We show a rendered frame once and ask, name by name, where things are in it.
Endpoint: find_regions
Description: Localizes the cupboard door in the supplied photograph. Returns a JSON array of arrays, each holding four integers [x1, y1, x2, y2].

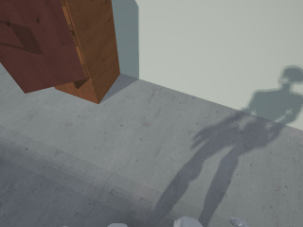
[[0, 0, 86, 94]]

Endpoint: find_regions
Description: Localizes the robot right hand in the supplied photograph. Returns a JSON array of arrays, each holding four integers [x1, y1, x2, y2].
[[229, 217, 250, 227]]

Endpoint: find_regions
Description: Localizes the robot right thigh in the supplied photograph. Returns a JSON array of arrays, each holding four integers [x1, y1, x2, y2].
[[173, 217, 203, 227]]

